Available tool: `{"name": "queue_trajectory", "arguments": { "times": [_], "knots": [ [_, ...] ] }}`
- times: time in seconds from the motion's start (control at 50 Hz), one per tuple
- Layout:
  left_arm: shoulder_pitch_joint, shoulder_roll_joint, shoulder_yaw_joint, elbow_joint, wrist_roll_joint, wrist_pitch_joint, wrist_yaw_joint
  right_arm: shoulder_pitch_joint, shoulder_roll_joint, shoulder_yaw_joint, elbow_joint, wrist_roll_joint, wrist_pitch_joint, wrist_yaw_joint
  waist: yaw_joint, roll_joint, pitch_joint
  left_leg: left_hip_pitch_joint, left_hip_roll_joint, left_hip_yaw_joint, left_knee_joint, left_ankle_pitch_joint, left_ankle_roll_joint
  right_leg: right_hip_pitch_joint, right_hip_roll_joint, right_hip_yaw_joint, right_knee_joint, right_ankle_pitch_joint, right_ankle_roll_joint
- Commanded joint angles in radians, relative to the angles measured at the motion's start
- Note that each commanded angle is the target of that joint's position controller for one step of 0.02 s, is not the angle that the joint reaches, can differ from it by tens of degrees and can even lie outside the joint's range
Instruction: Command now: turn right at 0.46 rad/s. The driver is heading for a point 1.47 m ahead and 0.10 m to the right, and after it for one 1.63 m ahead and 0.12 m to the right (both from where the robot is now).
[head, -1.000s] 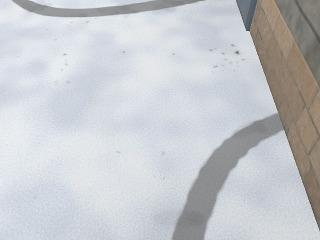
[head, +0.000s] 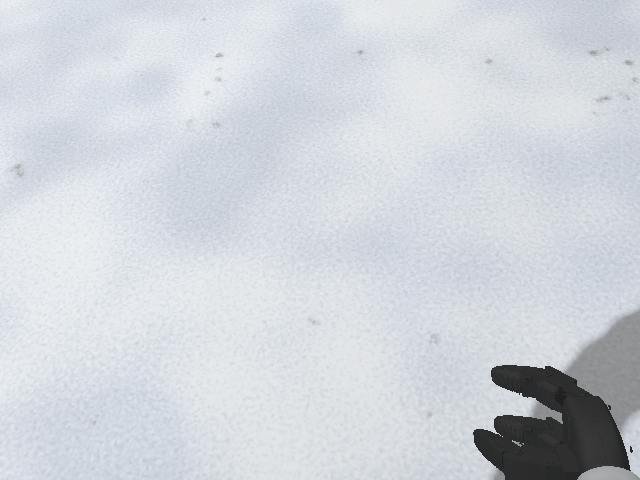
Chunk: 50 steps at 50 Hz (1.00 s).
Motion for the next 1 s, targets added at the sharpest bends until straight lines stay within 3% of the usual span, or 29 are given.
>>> {"name": "queue_trajectory", "arguments": {
  "times": [0.02, 0.06, 0.1, 0.14, 0.16, 0.18, 0.2, 0.22, 0.24, 0.26, 0.32, 0.36, 0.42, 0.48, 0.54, 0.62, 0.72, 0.74, 0.78, 0.8, 0.82, 0.84, 0.86, 0.88, 0.9, 0.92, 0.94, 0.96, 1.0],
  "knots": [
    [-0.045, 0.206, 0.07, -0.131, -0.018, 0.022, 0.027, -0.067, -0.04, -0.017, -0.116, 0.016, -0.011, 0.022, -0.034, -0.217, -0.137, 0.243, -0.032, 0.019, -0.461, 0.036, 0.007, 0.111, -0.15, 0.266, -0.237, -0.029, -0.186],
    [-0.079, 0.25, 0.094, -0.16, -0.02, 0.021, 0.021, -0.008, -0.075, -0.04, -0.099, 0.035, -0.012, 0.034, -0.062, -0.268, -0.128, 0.432, -0.02, -0.003, -0.595, -0.002, 0.047, 0.053, -0.19, 0.324, -0.288, -0.146, -0.188],
    [-0.089, 0.218, 0.096, -0.177, -0.028, 0.013, 0.002, 0.065, -0.114, -0.062, -0.064, 0.033, -0.012, 0.04, -0.079, -0.263, -0.084, 0.567, -0.003, -0.015, -0.821, 0.009, 0.091, 0.046, -0.184, 0.372, -0.28, -0.233, -0.168],
    [-0.047, 0.153, 0.085, -0.178, -0.022, 0.0, -0.021, 0.17, -0.117, -0.076, -0.021, 0.023, -0.015, 0.038, -0.113, -0.201, -0.074, 0.774, 0.029, 0.011, -0.989, -0.068, 0.117, -0.049, -0.109, 0.346, -0.174, -0.361, -0.125],
    [-0.065, 0.085, 0.072, -0.195, -0.008, -0.005, -0.038, 0.33, -0.14, -0.086, 0.025, 0.015, -0.024, 0.042, -0.167, -0.07, -0.127, 1.005, 0.151, -0.111, -1.024, -0.142, 0.153, -0.239, -0.009, 0.232, 0.129, -0.42, -0.078],
    [-0.101, 0.012, 0.051, -0.26, -0.025, -0.034, -0.049, 0.483, -0.244, -0.107, 0.059, -0.009, -0.031, 0.055, -0.187, 0.201, -0.132, 1.172, 0.434, -0.485, -1.063, -0.04, 0.308, -0.63, 0.177, 0.122, 0.44, -0.587, -0.022],
    [-0.25, 0.079, 0.083, -0.3, -0.034, -0.077, -0.049, 0.541, -0.27, -0.127, 0.097, -0.038, -0.049, 0.057, -0.229, 0.201, -0.06, 1.152, 0.528, -0.774, -1.214, -0.191, 0.398, -0.902, 0.148, 0.2, 0.64, -0.549, 0.052],
    [-0.302, 0.115, 0.094, -0.298, -0.011, -0.082, -0.041, 0.504, -0.226, -0.113, 0.102, -0.043, -0.057, 0.052, -0.204, 0.187, 0.02, 1.098, 0.467, -0.63, -1.19, -0.211, 0.382, -0.97, 0.141, 0.183, 0.827, -0.473, 0.069],
    [-0.259, 0.111, 0.093, -0.27, 0.015, -0.064, -0.036, 0.418, -0.168, -0.092, 0.094, -0.032, -0.045, 0.045, -0.153, 0.191, 0.019, 0.99, 0.398, -0.462, -1.134, -0.202, 0.316, -0.937, 0.131, 0.113, 0.988, -0.398, 0.071],
    [-0.217, 0.118, 0.095, -0.247, 0.02, -0.041, -0.035, 0.339, -0.129, -0.072, 0.078, -0.017, -0.028, 0.04, -0.116, 0.192, 0.016, 0.843, 0.335, -0.324, -1.103, -0.159, 0.254, -0.864, 0.133, 0.061, 1.131, -0.317, 0.074],
    [-0.119, 0.108, 0.081, -0.259, -0.006, 0.001, -0.056, 0.197, -0.147, -0.025, 0.047, -0.041, -0.007, 0.028, -0.002, 0.132, -0.026, 0.427, 0.226, -0.111, -1.112, 0.1, 0.235, -0.57, 0.169, -0.054, 1.552, -0.107, 0.134],
    [-0.151, 0.108, 0.063, -0.309, -0.01, 0.02, -0.064, 0.22, -0.16, -0.002, 0.043, -0.033, 0.007, 0.005, -0.013, 0.093, -0.027, 0.408, 0.234, -0.061, -1.098, 0.13, 0.274, -0.581, 0.16, -0.087, 1.692, -0.037, 0.182],
    [-0.267, 0.073, 0.028, -0.39, -0.007, 0.026, -0.065, 0.384, -0.165, 0.019, 0.061, -0.012, 0.014, -0.033, -0.093, 0.032, -0.044, 0.578, 0.244, -0.077, -1.034, 0.157, 0.322, -0.678, 0.129, -0.063, 1.7, 0.047, 0.209],
    [-0.354, 0.065, 0.012, -0.442, -0.014, 0.015, -0.063, 0.513, -0.215, 0.0, 0.063, -0.021, -0.006, -0.067, -0.16, 0.059, -0.111, 0.803, 0.298, -0.154, -0.988, 0.262, 0.367, -0.767, 0.102, -0.004, 1.636, -0.021, 0.221],
    [-0.421, 0.074, 0.022, -0.452, -0.021, -0.017, -0.069, 0.599, -0.283, -0.042, 0.063, -0.029, -0.027, -0.062, -0.212, 0.084, -0.145, 0.958, 0.366, -0.25, -0.983, 0.366, 0.405, -0.822, 0.076, 0.041, 1.684, -0.189, 0.208],
    [-0.49, 0.051, 0.01, -0.459, -0.035, -0.023, -0.081, 0.604, -0.259, -0.049, 0.049, -0.017, -0.029, -0.069, -0.227, 0.094, -0.104, 0.914, 0.401, -0.273, -0.997, 0.338, 0.411, -0.797, 0.031, 0.049, 1.616, -0.234, 0.184],
    [-0.468, 0.054, -0.007, -0.462, -0.034, -0.028, -0.096, 0.463, -0.305, -0.062, 0.003, 0.012, -0.036, -0.063, -0.172, 0.154, -0.112, 0.729, 0.376, -0.189, -1.03, 0.311, 0.336, -0.544, -0.087, -0.012, 1.394, -0.285, 0.141],
    [-0.43, 0.02, -0.031, -0.451, -0.031, -0.045, -0.106, 0.398, -0.331, -0.066, -0.01, 0.022, -0.039, -0.053, -0.129, 0.197, -0.161, 0.641, 0.344, -0.136, -1.038, 0.424, 0.291, -0.36, -0.136, -0.013, 1.262, -0.444, 0.095],
    [-0.254, 0.047, -0.03, -0.368, -0.038, -0.061, -0.133, 0.332, -0.357, -0.085, -0.021, 0.055, -0.025, -0.017, -0.042, 0.211, -0.222, 0.404, 0.267, 0.011, -1.061, 0.417, 0.232, 0.119, -0.125, -0.141, 0.901, -0.434, 0.035],
    [-0.129, 0.052, -0.016, -0.302, -0.025, -0.061, -0.14, 0.36, -0.336, -0.084, 0.007, 0.072, -0.022, 0.001, 0.014, 0.169, -0.211, 0.35, 0.222, 0.053, -1.018, 0.374, 0.212, 0.265, -0.08, -0.215, 0.77, -0.414, 0.026],
    [-0.034, 0.167, 0.014, -0.234, -0.003, -0.07, -0.144, 0.371, -0.275, -0.085, -0.004, 0.07, -0.017, 0.009, 0.029, -0.213, -0.021, 0.305, 0.112, 0.111, -0.704, 0.044, 0.15, 0.062, -0.138, -0.032, 0.403, -0.219, -0.024],
    [0.03, 0.367, 0.059, -0.192, -0.009, -0.096, -0.124, 0.142, -0.269, -0.09, -0.138, 0.043, -0.024, 0.034, 0.083, -0.686, 0.258, 0.021, -0.03, 0.021, -0.458, -0.535, 0.175, -0.236, -0.195, 0.548, -0.152, -0.369, -0.132],
    [0.056, 0.449, 0.098, -0.167, -0.065, -0.141, -0.121, 0.015, -0.188, -0.088, -0.184, 0.061, -0.074, 0.033, 0.074, -0.677, 0.358, -0.236, -0.158, -0.251, -0.23, -0.564, 0.2, -0.169, -0.244, 0.739, -0.304, -0.326, -0.171],
    [-0.071, 0.45, 0.114, -0.179, -0.083, -0.144, -0.106, 0.023, -0.096, -0.063, -0.16, 0.056, -0.083, 0.044, 0.003, -0.648, 0.333, -0.493, -0.205, -0.286, -0.11, -0.525, 0.216, -0.068, -0.257, 0.72, -0.297, -0.647, -0.126],
    [-0.167, 0.301, 0.081, -0.206, -0.062, -0.132, -0.1, 0.169, -0.104, -0.063, -0.052, 0.06, -0.074, 0.042, -0.052, -0.519, 0.25, -0.467, -0.199, -0.296, -0.083, -0.375, 0.199, -0.035, -0.255, 0.622, -0.185, -0.66, -0.109],
    [-0.232, 0.236, 0.065, -0.223, -0.028, -0.119, -0.092, 0.253, -0.159, -0.076, -0.015, 0.036, -0.067, 0.035, -0.104, -0.495, 0.155, -0.36, -0.154, -0.283, -0.084, -0.182, 0.196, -0.079, -0.276, 0.627, -0.095, -0.732, -0.087],
    [-0.319, 0.161, 0.047, -0.223, -0.002, -0.094, -0.091, 0.372, -0.246, -0.107, 0.036, 0.021, -0.045, 0.033, -0.183, -0.405, 0.039, -0.175, -0.131, -0.25, -0.055, -0.013, 0.174, -0.135, -0.276, 0.471, 0.065, -0.706, -0.076],
    [-0.348, 0.122, 0.034, -0.215, 0.0, -0.08, -0.087, 0.396, -0.292, -0.123, 0.053, 0.0, -0.018, 0.036, -0.209, -0.306, -0.048, -0.018, -0.116, -0.18, -0.013, 0.163, 0.143, -0.179, -0.271, 0.313, 0.157, -0.603, -0.068],
    [-0.329, 0.138, 0.033, -0.201, -0.028, -0.083, -0.057, 0.334, -0.273, -0.111, -0.006, -0.002, 0.021, 0.049, -0.213, -0.146, -0.098, 0.094, -0.083, -0.108, -0.05, 0.335, 0.096, -0.153, -0.258, 0.2, 0.164, -0.471, -0.064]
  ]
}}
